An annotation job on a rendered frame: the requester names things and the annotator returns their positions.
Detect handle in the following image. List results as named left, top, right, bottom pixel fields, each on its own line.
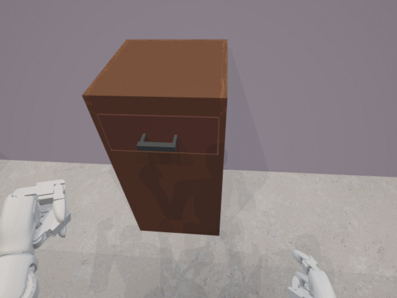
left=136, top=133, right=177, bottom=152

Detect drawer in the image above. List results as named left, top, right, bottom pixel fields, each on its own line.
left=98, top=114, right=219, bottom=154

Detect cabinet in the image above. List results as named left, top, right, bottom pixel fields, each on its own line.
left=82, top=39, right=228, bottom=236

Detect robot left forearm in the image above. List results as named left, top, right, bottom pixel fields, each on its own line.
left=0, top=253, right=39, bottom=298

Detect right robot hand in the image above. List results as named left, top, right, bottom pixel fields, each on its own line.
left=288, top=250, right=336, bottom=298

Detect left robot hand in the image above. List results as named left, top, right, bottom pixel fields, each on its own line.
left=0, top=179, right=71, bottom=256

